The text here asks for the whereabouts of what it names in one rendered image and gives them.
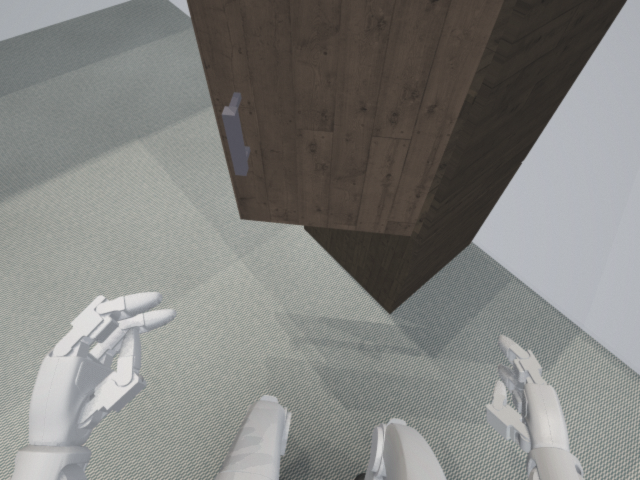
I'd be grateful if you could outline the robot left shin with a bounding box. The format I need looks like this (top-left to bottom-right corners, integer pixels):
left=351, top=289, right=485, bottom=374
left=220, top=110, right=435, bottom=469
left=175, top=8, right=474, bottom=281
left=246, top=395, right=278, bottom=414

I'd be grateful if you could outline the left robot forearm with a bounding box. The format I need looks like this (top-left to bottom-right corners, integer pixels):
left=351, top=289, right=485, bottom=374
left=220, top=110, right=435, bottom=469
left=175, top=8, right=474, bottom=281
left=8, top=445, right=92, bottom=480

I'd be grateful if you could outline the cupboard door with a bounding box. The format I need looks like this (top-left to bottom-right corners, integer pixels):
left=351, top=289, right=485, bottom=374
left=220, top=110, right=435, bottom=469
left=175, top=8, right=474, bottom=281
left=187, top=0, right=504, bottom=236

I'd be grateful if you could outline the left robot thigh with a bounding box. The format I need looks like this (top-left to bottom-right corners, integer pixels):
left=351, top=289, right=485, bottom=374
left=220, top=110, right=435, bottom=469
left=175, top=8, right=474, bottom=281
left=214, top=400, right=292, bottom=480

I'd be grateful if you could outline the handle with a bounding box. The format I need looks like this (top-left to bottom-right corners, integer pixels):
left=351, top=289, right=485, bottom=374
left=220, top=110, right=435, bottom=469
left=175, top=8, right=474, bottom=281
left=222, top=92, right=250, bottom=176

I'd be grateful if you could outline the robot right hand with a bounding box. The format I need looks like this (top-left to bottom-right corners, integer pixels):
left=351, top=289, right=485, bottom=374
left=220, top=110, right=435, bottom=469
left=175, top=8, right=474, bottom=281
left=486, top=335, right=570, bottom=453

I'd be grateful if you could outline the robot left hand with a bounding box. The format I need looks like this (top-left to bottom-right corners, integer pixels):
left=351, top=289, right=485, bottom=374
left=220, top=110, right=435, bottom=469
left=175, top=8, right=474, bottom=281
left=28, top=292, right=177, bottom=446

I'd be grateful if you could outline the right robot forearm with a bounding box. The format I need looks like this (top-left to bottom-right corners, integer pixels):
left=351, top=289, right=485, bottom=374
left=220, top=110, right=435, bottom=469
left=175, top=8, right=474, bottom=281
left=526, top=447, right=585, bottom=480

